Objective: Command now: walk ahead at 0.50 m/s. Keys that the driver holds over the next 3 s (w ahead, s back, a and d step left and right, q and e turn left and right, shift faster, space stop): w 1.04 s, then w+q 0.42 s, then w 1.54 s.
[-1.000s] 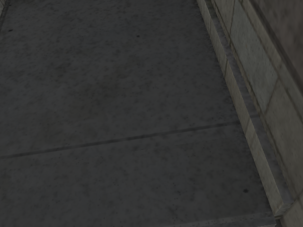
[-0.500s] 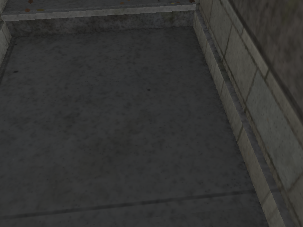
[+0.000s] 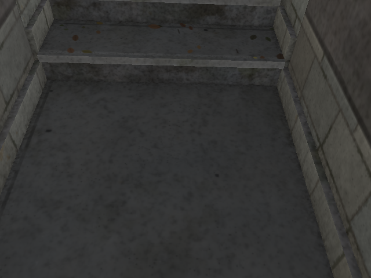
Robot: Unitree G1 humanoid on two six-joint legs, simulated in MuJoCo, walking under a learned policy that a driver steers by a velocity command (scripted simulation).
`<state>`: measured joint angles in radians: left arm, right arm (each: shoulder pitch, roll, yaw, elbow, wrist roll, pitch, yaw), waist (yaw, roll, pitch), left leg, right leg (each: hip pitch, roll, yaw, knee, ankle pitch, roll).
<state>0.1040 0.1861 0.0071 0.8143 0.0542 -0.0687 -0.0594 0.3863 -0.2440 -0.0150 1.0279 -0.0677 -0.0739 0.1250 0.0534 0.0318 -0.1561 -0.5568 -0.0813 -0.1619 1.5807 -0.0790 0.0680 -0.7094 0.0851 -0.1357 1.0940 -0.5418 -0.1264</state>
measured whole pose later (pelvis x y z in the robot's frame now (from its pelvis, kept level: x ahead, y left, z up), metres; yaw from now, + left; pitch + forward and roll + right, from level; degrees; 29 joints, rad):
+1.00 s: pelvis +0.55 +0.05 +0.08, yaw -1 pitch +3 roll +1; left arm 0.08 0.25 0.05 0.87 0.02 -0.08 0.00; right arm 0.29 -0.26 -0.06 0.96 0.02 -0.11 0.00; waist -0.02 0.01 0.01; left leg -0.43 0.02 -0.03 1.21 -0.40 0.03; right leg -0.39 0.01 -0.06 0.51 -0.17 -0.06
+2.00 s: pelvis +1.11 +0.14 +0.08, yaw +15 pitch +0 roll +1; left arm 0.09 0.24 0.03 0.88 0.04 -0.10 0.00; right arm 0.37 -0.27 -0.05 0.94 -0.02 -0.09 -0.01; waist -0.04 0.02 0.04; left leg -0.09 -0.09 -0.05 0.81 -0.46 0.08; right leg -0.41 0.00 -0.05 0.53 -0.13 -0.06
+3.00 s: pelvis +1.54 +0.24 +0.20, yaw +13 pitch +3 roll -3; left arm 0.32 0.19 0.01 1.01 0.09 -0.03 -0.07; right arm 0.25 -0.23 -0.02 0.92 -0.03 -0.06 0.07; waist 0.04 0.04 -0.06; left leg -0.92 -0.12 -0.32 2.02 0.11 0.27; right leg -0.56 0.08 -0.16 0.92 -0.43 -0.12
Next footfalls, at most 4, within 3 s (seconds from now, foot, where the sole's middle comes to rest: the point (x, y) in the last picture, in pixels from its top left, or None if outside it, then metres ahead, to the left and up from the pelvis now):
0.30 left None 0.36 0.19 -0.69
0.88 right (208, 240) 0.64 -0.04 -0.69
1.40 left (150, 171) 0.93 0.21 -0.69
1.94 right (183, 117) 1.26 0.09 -0.69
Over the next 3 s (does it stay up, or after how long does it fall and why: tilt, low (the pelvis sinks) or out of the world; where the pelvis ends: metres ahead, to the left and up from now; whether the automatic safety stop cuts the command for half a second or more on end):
stays up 1.54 0.24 0.20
